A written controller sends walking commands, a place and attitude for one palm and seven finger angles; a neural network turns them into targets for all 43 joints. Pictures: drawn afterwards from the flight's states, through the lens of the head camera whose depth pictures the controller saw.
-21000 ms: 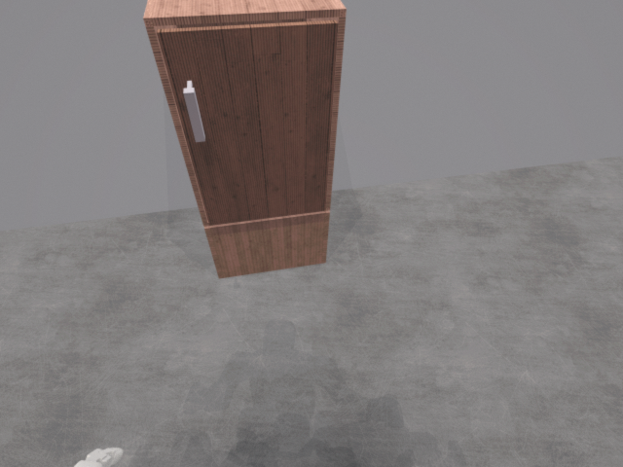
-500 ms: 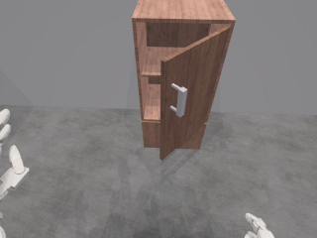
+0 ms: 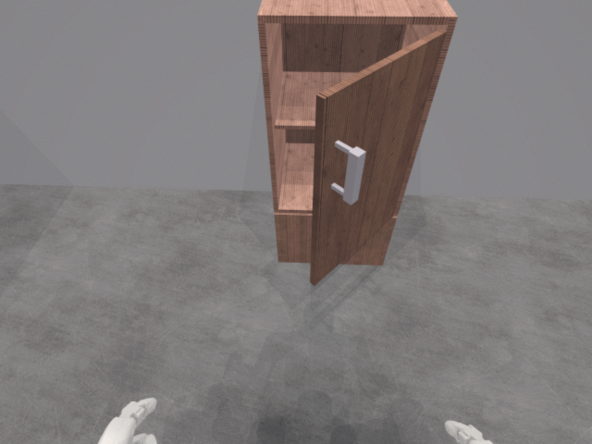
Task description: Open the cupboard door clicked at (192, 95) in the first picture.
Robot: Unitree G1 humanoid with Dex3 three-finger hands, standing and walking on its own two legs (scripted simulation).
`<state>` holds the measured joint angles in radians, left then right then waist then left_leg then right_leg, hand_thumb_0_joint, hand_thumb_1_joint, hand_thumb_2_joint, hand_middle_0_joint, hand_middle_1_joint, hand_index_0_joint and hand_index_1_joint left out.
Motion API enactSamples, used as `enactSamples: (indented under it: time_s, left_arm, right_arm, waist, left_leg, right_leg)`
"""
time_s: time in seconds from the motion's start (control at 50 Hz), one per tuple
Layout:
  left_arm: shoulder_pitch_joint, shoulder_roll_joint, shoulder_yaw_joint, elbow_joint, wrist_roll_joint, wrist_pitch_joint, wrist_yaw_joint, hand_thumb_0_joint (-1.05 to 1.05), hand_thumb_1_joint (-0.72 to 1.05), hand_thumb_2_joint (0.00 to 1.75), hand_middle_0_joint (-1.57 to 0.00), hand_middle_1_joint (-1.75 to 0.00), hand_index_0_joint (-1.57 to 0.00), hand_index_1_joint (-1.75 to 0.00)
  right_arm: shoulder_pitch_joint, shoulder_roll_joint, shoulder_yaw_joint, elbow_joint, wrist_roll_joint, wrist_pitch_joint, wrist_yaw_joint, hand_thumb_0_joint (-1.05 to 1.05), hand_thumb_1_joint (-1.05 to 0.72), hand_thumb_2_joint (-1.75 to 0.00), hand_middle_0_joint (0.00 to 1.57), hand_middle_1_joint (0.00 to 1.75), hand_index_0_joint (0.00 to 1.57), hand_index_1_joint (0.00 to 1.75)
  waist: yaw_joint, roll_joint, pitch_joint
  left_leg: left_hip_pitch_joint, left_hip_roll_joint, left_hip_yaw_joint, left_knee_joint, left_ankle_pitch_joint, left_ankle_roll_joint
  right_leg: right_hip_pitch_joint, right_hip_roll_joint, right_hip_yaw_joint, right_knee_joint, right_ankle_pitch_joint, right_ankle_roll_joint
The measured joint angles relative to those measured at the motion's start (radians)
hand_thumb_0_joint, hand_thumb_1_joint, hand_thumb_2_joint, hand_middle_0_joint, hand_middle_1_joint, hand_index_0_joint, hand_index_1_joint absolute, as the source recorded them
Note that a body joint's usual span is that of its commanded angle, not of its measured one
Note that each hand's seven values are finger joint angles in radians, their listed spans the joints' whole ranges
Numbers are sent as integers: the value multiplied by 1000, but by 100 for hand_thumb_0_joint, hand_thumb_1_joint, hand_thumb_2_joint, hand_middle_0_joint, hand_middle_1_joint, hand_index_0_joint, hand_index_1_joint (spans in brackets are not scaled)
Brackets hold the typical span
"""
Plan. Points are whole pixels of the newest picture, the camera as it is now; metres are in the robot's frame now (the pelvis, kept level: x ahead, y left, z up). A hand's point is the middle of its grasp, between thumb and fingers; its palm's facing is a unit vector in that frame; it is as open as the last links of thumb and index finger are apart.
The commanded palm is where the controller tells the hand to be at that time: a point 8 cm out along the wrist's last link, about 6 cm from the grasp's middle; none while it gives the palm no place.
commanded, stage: let the arm hang, fingers relaxed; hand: left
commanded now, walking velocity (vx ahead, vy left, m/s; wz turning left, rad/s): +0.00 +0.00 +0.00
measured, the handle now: (345, 172) +0.61 -0.07 +0.00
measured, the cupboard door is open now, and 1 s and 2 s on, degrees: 47 47 47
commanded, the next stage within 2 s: look to check the result in 0.88 s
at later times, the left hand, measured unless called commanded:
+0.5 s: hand out of the picture -0.07 +0.18 -0.16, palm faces +0.05 -0.98 -0.21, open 7.3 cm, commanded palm none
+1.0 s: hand out of the picture +0.01 +0.16 -0.16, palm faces +0.04 -0.98 -0.19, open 7.3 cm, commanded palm none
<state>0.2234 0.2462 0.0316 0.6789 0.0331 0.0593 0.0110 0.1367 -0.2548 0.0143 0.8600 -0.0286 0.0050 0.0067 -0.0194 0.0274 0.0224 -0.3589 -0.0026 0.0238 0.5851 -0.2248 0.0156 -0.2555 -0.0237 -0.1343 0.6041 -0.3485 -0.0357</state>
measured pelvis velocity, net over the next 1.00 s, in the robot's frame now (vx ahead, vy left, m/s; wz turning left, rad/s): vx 0.02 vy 0.00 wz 0.00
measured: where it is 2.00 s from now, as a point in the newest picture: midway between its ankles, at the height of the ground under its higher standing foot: outside the picture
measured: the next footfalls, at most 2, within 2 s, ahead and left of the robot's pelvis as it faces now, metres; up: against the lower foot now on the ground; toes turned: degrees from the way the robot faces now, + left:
none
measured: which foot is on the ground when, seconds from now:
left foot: down 0.00-1.00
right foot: down 0.00-1.00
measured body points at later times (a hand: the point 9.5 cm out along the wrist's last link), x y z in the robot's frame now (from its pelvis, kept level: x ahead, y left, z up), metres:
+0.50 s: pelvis +0.00 +0.01 +0.01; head +0.02 +0.01 +0.46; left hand -0.07 +0.23 -0.14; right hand -0.04 -0.19 -0.15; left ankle +0.05 +0.11 -0.73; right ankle -0.01 -0.09 -0.73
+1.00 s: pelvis +0.02 +0.00 +0.01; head +0.04 +0.00 +0.46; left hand +0.01 +0.22 -0.15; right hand +0.00 -0.21 -0.15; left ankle +0.05 +0.11 -0.73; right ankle -0.01 -0.09 -0.73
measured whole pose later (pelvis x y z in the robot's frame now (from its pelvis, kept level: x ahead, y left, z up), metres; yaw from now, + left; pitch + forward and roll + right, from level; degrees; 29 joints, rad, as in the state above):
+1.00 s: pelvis +0.02 +0.00 +0.01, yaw +0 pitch -1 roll +0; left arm 0.28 0.13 0.02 1.14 0.01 0.00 0.04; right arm 0.28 -0.12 0.01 1.15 -0.02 0.01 -0.04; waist -0.01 0.01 0.06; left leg -0.23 -0.01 0.02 0.44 -0.18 0.01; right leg -0.12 -0.01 -0.14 0.43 -0.29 -0.03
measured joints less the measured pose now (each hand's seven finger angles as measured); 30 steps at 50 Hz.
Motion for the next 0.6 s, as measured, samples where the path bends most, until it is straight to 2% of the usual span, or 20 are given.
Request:
enactSamples:
  time_s: [0.06, 0.08, 0.14, 0.24, 0.4, 0.6]
  left_arm:
    - [20, -67, -41, 180, -7, 13, -6, 1, 91, 90, -19, -30, -19, -30]
    - [28, -76, -25, 223, -10, 9, 12, 1, 95, 90, -20, -30, -20, -30]
    - [62, -65, -15, 321, -15, -4, 11, 0, 99, 90, -20, -30, -20, -30]
    - [124, -59, -11, 431, -18, -17, 7, 0, 97, 90, -20, -30, -20, -30]
    - [169, -75, -10, 499, -19, -29, 17, 1, 93, 90, -20, -30, -20, -30]
    - [103, -120, -14, 472, -19, -51, 24, 0, 91, 90, -20, -30, -20, -30]
  right_arm:
    - [43, 29, 10, 60, -3, 19, -5, 1, -91, -89, 20, 30, 21, 30]
    - [60, 40, 11, 83, -3, 23, -9, 1, -91, -89, 20, 30, 20, 30]
    - [111, 69, 10, 151, -1, 36, -17, 1, -91, -89, 20, 30, 20, 30]
    - [173, 97, -3, 229, 3, 47, -28, 1, -91, -90, 20, 30, 20, 30]
    - [204, 133, -10, 270, 7, 36, -35, 1, -91, -90, 20, 30, 20, 30]
    - [170, 161, -6, 273, 4, 16, -38, 1, -91, -90, 20, 30, 20, 30]
  waist:
    - [-5, -38, 32]
    - [-2, -47, 40]
    - [13, -60, 59]
    - [25, -42, 69]
    - [20, -17, 53]
    - [14, -13, 18]
  left_leg:
    - [19, 2, -7, -23, 15, -1]
    - [23, 4, -12, -33, 22, -2]
    - [32, 8, -26, -60, 41, -5]
    - [41, 6, -32, -89, 60, -1]
    - [58, -5, -15, -117, 68, 9]
    - [85, -14, 1, -136, 65, 13]
  right_leg:
    - [24, 5, -7, -31, 18, 0]
    - [33, 9, -12, -47, 27, -2]
    - [54, 18, -26, -94, 53, -5]
    - [71, 19, -32, -138, 79, -2]
    - [73, 7, -17, -144, 81, 7]
    - [84, -4, -1, -136, 68, 14]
